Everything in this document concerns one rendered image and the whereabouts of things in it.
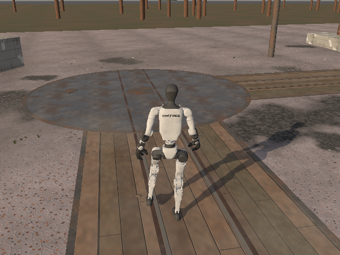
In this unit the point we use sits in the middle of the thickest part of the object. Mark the robot right hand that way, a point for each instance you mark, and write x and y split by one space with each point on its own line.
195 148

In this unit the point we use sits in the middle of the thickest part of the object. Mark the robot right forearm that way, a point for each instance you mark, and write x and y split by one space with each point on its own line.
195 138

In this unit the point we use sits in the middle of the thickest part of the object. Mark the robot head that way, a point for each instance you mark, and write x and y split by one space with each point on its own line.
171 91

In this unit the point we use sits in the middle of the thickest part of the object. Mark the robot left forearm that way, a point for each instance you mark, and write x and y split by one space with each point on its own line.
143 140

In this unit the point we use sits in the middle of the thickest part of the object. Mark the robot right thigh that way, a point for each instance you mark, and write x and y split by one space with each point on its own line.
182 157

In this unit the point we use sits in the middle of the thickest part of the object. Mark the robot left hand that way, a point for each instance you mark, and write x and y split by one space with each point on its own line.
139 152

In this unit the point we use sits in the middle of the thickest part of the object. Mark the right robot upper arm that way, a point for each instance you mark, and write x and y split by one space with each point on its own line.
190 120

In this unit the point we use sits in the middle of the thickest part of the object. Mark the left robot upper arm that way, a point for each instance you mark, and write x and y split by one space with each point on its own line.
151 120

